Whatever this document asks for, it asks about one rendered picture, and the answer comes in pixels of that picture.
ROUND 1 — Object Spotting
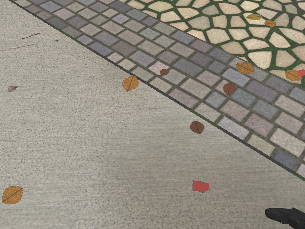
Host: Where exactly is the robot right hand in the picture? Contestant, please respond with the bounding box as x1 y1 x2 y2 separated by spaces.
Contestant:
265 207 305 229

